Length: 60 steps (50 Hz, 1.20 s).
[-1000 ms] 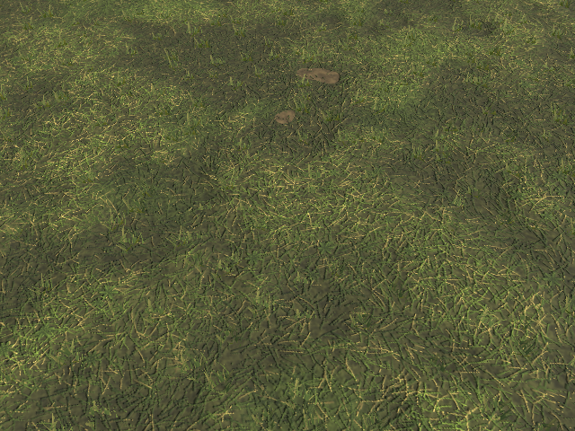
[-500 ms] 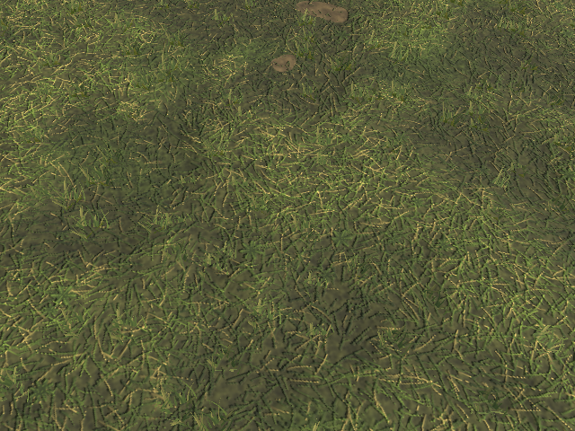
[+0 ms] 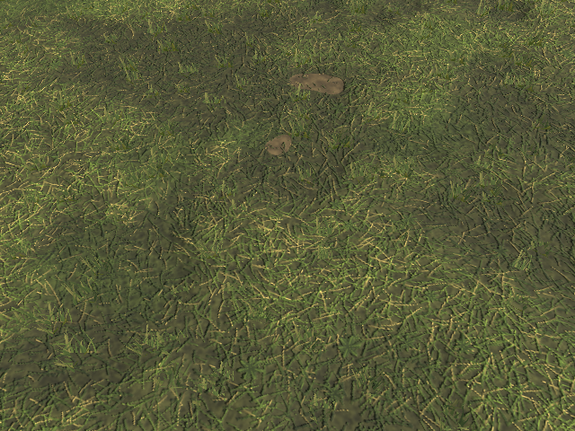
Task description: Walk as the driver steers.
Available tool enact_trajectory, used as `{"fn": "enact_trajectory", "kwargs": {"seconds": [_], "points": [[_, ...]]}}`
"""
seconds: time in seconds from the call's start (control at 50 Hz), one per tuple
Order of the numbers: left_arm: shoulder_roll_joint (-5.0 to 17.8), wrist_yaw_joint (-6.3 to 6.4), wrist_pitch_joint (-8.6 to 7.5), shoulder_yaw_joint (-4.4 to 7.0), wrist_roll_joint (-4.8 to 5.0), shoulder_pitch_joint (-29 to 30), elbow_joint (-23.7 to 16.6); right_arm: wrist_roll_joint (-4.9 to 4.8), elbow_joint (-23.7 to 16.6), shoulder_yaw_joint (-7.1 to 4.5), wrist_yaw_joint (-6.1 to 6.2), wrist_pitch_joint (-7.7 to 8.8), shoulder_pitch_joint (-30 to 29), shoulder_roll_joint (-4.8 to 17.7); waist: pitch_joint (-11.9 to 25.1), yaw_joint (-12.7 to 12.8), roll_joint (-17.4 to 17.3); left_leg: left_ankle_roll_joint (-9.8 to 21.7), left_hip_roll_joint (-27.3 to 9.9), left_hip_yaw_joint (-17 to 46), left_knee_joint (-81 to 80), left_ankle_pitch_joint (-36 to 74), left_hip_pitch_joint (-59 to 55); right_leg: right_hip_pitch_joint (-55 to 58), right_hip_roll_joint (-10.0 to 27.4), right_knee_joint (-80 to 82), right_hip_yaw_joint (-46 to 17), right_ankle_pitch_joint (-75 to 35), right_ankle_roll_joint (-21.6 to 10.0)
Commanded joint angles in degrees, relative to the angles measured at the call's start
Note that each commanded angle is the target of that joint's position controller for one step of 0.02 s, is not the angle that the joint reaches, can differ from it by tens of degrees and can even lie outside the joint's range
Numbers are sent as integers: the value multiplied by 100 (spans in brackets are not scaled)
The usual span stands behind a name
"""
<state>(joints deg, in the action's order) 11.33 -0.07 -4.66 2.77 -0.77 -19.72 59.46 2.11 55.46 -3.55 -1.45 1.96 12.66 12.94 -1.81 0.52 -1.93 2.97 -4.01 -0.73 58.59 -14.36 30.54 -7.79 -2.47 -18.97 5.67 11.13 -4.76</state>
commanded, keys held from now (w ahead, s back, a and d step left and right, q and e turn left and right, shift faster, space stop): w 1.00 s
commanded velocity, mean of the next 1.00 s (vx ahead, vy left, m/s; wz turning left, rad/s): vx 0.50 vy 0.00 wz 0.00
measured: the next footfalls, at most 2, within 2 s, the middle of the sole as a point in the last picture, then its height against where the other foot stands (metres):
left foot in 0.30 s outside the picture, level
right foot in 0.88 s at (328, 380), level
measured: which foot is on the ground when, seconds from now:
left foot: up 0.00-0.28, down 0.30-0.90, up 0.92-1.00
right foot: down 0.00-0.32, up 0.34-0.86, down 0.88-1.00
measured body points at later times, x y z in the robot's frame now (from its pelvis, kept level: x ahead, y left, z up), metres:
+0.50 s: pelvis +0.25 +0.07 +0.00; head +0.27 +0.09 +0.45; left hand +0.30 +0.32 -0.16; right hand +0.28 -0.18 -0.14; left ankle +0.27 +0.13 -0.75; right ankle +0.24 -0.08 -0.66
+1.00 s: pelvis +0.52 +0.03 -0.01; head +0.55 +0.02 +0.44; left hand +0.62 +0.28 -0.14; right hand +0.51 -0.21 -0.17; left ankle +0.40 +0.15 -0.65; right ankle +0.59 -0.03 -0.75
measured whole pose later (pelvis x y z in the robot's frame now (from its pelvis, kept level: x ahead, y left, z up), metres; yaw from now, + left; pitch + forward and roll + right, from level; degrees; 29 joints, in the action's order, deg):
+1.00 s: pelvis +0.52 +0.03 -0.01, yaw +1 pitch -1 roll +0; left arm 11.8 -0.5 -4.2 3.6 -0.9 -9.2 55.1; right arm 0.9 59.3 -2.8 0.1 4.2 20.3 11.3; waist -3.6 -1.2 -1.2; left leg 5.1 0.0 -0.5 66.3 -19.8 17.6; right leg -17.8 -2.7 -27.6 6.5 9.6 -5.8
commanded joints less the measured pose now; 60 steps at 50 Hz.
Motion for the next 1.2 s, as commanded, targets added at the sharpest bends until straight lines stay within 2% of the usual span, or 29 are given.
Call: {"fn": "enact_trajectory", "kwargs": {"seconds": [0.02, 0.12, 0.2, 0.24, 0.28, 0.3, 0.32, 0.34, 0.36, 0.38, 0.4, 0.44, 0.48, 0.56, 0.66, 0.76, 0.82, 0.86, 0.88, 0.9, 0.92, 0.94, 0.96, 0.98, 1.0, 1.02, 1.06, 1.1, 1.2], "points": [[639, 38, -116, 100, 19, -256, -120, -5, -229, -22, -7, -40, -131, 149, -200, -110, 512, -155, -151, -27, -471, 518, 665, 272, 1491, 1104, -1183, -1428, -739], [644, 53, -98, 84, 13, -664, 30, -81, -532, 69, -11, -2, -1180, 90, -367, 147, 616, -215, -51, -224, -1796, 1224, 541, 505, 1393, 1138, -856, -1487, -689], [696, 47, -101, 108, -57, -858, 163, -75, -663, 59, -34, 41, -1412, 201, -503, 171, 659, 12, 39, -278, -2358, 1016, 269, 849, 1598, 935, -821, -1771, -661], [767, 66, -86, 139, -80, -757, 184, -70, -660, 18, -10, 89, -1252, 288, -461, 48, 672, 178, 144, -334, -2587, 629, -111, 999, 1678, 592, -777, -2310, -571], [816, 65, -55, 158, -57, -553, 176, -35, -279, -81, 45, 183, -109, 380, 57, -482, 475, 363, 509, -558, -3131, 580, -1558, 888, 1415, -801, -470, -3531, -386], [659, 46, -46, 109, -43, -591, 123, 51, 47, -186, 96, 260, 903, 643, 687, -789, 180, 540, 207, -176, -3176, 443, -2936, 207, 1097, -2133, -236, -2965, -263], [57, -14, -52, -35, 168, -1166, -58, 155, 140, -349, 142, 303, 1769, 1327, 1581, -764, -1116, 1214, -1574, 2461, -3605, -512, -4742, -1710, 319, -4403, 127, -385, 37], [393, -23, -54, 69, 57, -1095, -19, -39, 141, -356, 105, 209, 1516, 1335, 1750, -688, -1102, 1410, -1961, 4085, -4568, -952, -4625, -2508, -125, -5337, -602, 1873, -30], [613, -21, -26, 147, 11, -538, -148, -109, 6, -277, 104, 179, 771, 1083, 813, -405, -520, 1207, -1733, 3168, -4537, -1331, -3849, -2897, 305, -5585, -849, 1422, -127], [550, -57, -57, 136, -2, -162, -239, -109, -100, -167, 85, 212, 318, 671, 296, -297, -120, 1051, -1494, 2489, -4686, -914, -3057, -2820, 533, -5286, -851, 865, -145], [404, -70, -40, 131, -16, -59, -233, -98, -97, -102, 88, 257, 146, 453, 32, -132, -105, 844, -1204, 1914, -4826, -301, -2557, -2586, 709, -4929, -824, 566, -133], [238, -98, 92, 110, -123, -230, -167, -127, 17, -4, 136, 331, 233, 189, 30, 93, -292, 661, -860, 1242, -4955, 566, -2155, -2114, 816, -4577, -759, 297, -1], [208, -123, 182, 118, -135, -150, -189, -140, 138, -5, 162, 401, 581, 273, 36, 144, -191, 727, -776, 963, -4981, 1274, -2196, -2202, 808, -4453, -651, 162, 101], [284, -157, 276, 118, -120, 774, -496, -158, 287, 8, 173, 403, 1118, 365, -263, -18, -153, 792, -714, 715, -5190, 1555, -2503, -3025, 928, -3817, -495, -448, 298], [197, -183, 244, 36, -54, 1771, -853, -138, 399, 65, 190, 394, 1564, 313, -437, -236, -123, 770, -635, 440, -5186, 2223, -2881, -3125, 792, -2496, -274, -1029, 371], [234, -167, 171, -4, -34, 2444, -1157, -79, 564, 58, 257, 374, 1905, 375, -555, -391, -144, 853, -840, 347, -4970, 2935, -3625, -3057, 587, -1660, -108, -860, 163], [327, -130, 92, 41, -18, 2121, -1150, -43, 585, 26, 298, 358, 1708, 467, -406, -131, -220, 744, -911, 178, -4362, 4387, -3853, -2356, 335, -1281, -4, -323, -115], [496, -36, 22, 157, -41, 787, -727, -57, 572, 1, 283, 330, 1507, 558, 268, 438, -168, 575, -721, -32, -2851, 5403, -3622, -712, -31, -824, 150, -324, -361], [774, 26, -30, 268, -150, -247, -425, -107, 481, 34, 260, 333, 1431, 484, 854, 810, 27, 467, -493, -170, -1541, 4347, -2679, 794, 438, -760, -374, -316, -590], [1374, 72, -37, 416, -283, -992, -360, -297, 261, 135, 194, 339, 1720, 44, 1642, 800, 1028, 223, 261, -531, 632, 1372, -919, 2372, 2125, -467, -2740, 354, -1149], [1412, 1, 59, 425, -116, -680, -370, -275, 305, 33, 175, 332, 1913, 230, 1848, 552, 1272, 237, 884, 83, 1777, -1525, 135, 2504, 2696, 332, -4570, 279, -1571], [1123, -25, 86, 353, 26, 36, -480, -171, 207, -28, 189, 295, 1411, 424, 927, 280, 640, 297, 416, 391, 1898, -1019, 526, 1699, 2432, 396, -3673, 679, -1360], [716, -51, 51, 239, 45, 460, -561, -133, 106, -11, 158, 320, 1022, 350, 339, 191, 346, 290, 214, 368, 1596, -574, 493, 862, 2187, 637, -2966, 508, -1187], [485, -49, 12, 167, 17, 644, -543, -117, 104, -6, 144, 300, 925, 220, 32, -2, 267, 270, 26, 341, 1207, -323, 257, 297, 1884, 834, -2422, 204, -939], [328, -17, -30, 109, 28, 611, -456, -27, 109, -5, 120, 229, 975, 157, -78, -153, 388, 204, -85, 333, 899, -214, -12, -82, 1662, 936, -2021, -182, -775], [266, 3, -70, 76, 18, 505, -377, 13, 158, 12, 80, 153, 1090, 50, -53, -239, 444, 142, -115, 294, 752, -141, -221, -242, 1524, 996, -1740, -447, -706], [432, 16, -155, 94, 20, 169, -247, 27, 94, 1, 32, 58, 969, 35, -41, -289, 448, 42, -132, 171, 553, 19, -140, -259, 1437, 1066, -1473, -1002, -744], [584, 13, -177, 115, 27, -22, -195, 20, -84, -4, 11, -4, 489, 91, -180, -251, 446, -69, -234, 79, 196, 381, 265, -194, 1382, 1240, -1298, -997, -759], [538, 16, -150, 59, 31, -530, -104, -62, -497, 37, -19, 2, -713, 107, -376, 33, 474, -238, -234, -144, -1216, 1243, 726, 257, 1214, 1334, -968, -1532, -649]]}}
Keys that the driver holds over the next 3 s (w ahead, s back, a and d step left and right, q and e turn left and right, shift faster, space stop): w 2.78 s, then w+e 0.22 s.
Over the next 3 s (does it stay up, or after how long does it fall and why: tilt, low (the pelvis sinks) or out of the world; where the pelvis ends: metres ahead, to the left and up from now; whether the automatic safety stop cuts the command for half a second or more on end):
stays up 1.59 0.10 0.00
